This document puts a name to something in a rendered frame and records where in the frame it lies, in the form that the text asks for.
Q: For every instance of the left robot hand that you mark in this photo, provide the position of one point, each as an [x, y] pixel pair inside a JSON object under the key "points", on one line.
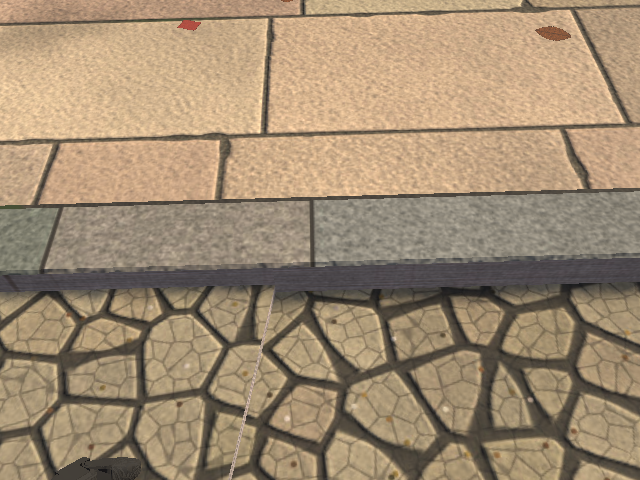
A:
{"points": [[120, 468]]}

